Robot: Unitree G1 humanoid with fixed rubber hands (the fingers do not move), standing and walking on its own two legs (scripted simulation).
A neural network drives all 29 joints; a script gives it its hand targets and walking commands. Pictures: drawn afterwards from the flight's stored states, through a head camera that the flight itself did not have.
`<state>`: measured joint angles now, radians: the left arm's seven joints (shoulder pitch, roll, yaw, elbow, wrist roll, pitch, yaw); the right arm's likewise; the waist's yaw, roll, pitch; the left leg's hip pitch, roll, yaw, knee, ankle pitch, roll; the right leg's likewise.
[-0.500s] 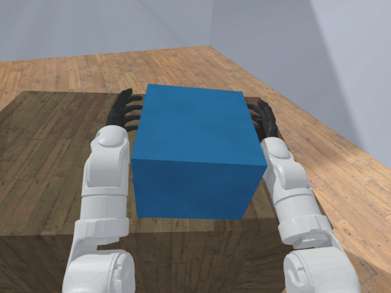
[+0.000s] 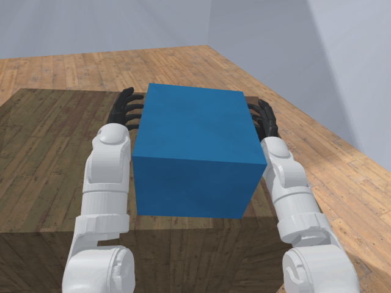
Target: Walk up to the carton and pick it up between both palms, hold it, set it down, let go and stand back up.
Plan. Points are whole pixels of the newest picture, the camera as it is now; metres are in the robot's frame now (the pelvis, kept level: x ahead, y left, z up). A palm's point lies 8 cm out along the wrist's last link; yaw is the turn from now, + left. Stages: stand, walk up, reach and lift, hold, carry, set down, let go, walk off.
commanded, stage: hold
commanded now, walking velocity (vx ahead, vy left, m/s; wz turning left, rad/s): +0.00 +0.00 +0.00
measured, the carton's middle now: (193, 148) +0.36 +0.01 +0.16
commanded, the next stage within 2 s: set down in 1.26 s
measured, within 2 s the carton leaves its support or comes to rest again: neither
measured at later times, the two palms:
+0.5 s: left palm (118, 128) +0.36 +0.15 +0.20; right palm (265, 138) +0.37 -0.14 +0.19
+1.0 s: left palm (117, 127) +0.36 +0.16 +0.21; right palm (265, 137) +0.37 -0.14 +0.19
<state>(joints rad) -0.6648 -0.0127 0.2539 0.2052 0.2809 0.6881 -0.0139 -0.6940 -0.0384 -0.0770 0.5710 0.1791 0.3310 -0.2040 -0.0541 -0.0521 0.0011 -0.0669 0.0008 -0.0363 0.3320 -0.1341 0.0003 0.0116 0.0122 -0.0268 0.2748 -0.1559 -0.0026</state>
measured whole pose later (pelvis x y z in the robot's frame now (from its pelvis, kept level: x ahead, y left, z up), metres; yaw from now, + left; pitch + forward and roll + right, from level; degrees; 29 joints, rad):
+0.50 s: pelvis +0.01 +0.00 +0.00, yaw +1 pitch -8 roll -1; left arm -0.61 -0.01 0.23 0.13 0.27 0.70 -0.01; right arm -0.65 -0.04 -0.05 0.50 0.20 0.34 -0.21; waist -0.07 -0.05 0.01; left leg -0.06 0.00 -0.04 0.35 -0.15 0.00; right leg 0.04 0.01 -0.03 0.27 -0.17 0.00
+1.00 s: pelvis +0.00 +0.00 +0.00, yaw +0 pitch -8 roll -1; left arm -0.63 -0.01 0.24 0.16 0.28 0.70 -0.01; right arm -0.67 -0.04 -0.06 0.53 0.19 0.34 -0.21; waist -0.06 -0.05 0.01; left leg -0.05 0.00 -0.04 0.34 -0.15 0.00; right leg 0.03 0.01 -0.03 0.27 -0.16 0.00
